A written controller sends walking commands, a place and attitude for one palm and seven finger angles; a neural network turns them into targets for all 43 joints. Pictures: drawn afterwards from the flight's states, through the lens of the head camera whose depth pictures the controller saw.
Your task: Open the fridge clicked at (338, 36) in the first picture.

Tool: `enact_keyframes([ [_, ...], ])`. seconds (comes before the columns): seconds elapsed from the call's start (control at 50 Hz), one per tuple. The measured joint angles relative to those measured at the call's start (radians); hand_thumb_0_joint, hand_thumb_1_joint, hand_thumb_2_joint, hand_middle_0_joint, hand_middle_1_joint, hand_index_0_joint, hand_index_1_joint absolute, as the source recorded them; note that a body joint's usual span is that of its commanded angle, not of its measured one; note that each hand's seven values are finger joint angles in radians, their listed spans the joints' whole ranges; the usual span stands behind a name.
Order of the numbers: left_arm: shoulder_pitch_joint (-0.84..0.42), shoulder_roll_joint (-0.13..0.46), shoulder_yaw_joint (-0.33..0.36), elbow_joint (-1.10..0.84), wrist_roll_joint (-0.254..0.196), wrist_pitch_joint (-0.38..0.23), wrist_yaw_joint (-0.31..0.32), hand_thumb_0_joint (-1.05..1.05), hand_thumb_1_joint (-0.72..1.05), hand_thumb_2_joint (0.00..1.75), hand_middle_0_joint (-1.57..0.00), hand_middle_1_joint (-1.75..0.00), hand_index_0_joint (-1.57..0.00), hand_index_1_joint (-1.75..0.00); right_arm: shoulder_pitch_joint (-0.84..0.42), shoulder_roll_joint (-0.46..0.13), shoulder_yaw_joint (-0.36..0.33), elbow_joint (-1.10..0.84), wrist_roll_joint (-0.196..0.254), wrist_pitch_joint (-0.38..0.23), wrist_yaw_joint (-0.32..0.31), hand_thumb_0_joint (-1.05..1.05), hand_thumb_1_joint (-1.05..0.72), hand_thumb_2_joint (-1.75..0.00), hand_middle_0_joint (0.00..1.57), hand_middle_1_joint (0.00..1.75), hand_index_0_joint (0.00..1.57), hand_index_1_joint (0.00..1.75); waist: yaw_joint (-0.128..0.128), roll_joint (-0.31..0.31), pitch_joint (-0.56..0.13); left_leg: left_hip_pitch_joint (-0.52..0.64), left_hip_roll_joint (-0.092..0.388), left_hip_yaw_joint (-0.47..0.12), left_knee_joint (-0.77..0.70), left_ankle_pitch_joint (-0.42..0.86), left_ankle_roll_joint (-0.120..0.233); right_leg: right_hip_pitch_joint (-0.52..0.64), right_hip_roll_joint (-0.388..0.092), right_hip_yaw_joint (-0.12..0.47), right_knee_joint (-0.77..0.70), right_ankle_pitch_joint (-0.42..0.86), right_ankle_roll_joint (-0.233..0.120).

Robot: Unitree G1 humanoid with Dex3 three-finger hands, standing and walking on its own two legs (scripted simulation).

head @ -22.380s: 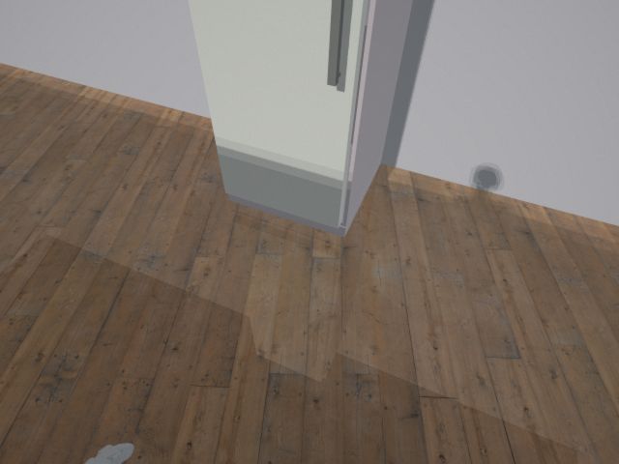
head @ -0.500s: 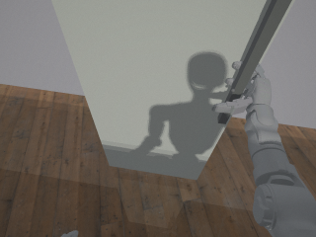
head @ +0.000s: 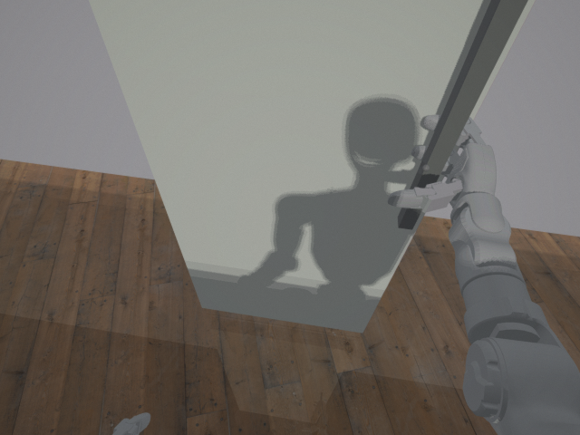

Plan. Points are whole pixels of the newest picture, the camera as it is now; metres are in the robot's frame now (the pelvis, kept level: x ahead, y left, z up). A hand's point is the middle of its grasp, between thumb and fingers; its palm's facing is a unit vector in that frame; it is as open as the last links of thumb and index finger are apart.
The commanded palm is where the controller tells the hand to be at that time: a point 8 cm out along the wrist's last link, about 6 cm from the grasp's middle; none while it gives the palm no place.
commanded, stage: grip the handle and tug to test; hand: right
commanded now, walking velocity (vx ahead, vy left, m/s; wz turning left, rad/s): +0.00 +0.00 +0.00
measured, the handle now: (458, 93) +0.52 -0.15 +0.23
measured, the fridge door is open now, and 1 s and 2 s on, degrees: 0 0 4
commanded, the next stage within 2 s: pull the door a little, standing still in 1.32 s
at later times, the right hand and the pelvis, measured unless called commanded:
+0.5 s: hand (425, 166) +0.46 -0.13 +0.15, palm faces +0.05 +1.00 +0.00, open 6.8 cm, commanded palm +0.43 -0.17 +0.15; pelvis +0.00 -0.01 +0.00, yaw +0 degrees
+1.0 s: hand (425, 165) +0.46 -0.13 +0.15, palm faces +0.04 +1.00 +0.01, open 5.9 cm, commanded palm +0.43 -0.18 +0.15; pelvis +0.00 +0.00 +0.00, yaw +0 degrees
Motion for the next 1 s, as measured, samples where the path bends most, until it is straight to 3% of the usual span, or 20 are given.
enact_keyframes([
  [0.18, 0.008, 0.001, 0.0, 0.005, 0.002, 0.0, 0.001, 0.01, 0.91, 0.89, -0.2, -0.3, -0.2, -0.3, -0.026, -0.005, 0.0, 0.026, -0.004, -0.004, -0.006, -0.01, 0.21, -0.42, 0.33, 1.24, 0.33, 1.24, 0.005, 0.0, 0.006, -0.011, 0.004, -0.001, 0.003, 0.004, -0.004, -0.013, 0.003, -0.001, 0.006, 0.002, -0.004],
  [0.58, 0.035, 0.003, 0.004, 0.025, 0.005, -0.014, -0.005, 0.01, 0.91, 0.89, -0.2, -0.3, -0.2, -0.3, -0.05, -0.009, 0.006, 0.062, -0.005, -0.024, -0.025, 0.0, -0.66, -0.79, 0.42, 1.37, 0.41, 1.36, 0.009, -0.002, 0.003, -0.027, 0.006, -0.003, 0.01, 0.003, -0.007, -0.03, 0.006, -0.001, 0.015, -0.001, -0.007],
  [1.0, 0.018, 0.007, 0.003, 0.003, 0.003, -0.005, -0.002, 0.01, 0.91, 0.89, -0.2, -0.3, -0.2, -0.3, -0.039, -0.016, -0.01, 0.049, -0.002, -0.019, -0.004, 0.0, -0.66, -0.79, 0.39, 1.4, 0.39, 1.38, 0.008, -0.001, 0.002, -0.027, -0.001, -0.003, 0.007, 0.003, 0.0, -0.028, 0.0, 0.0, 0.01, 0.0, -0.001],
])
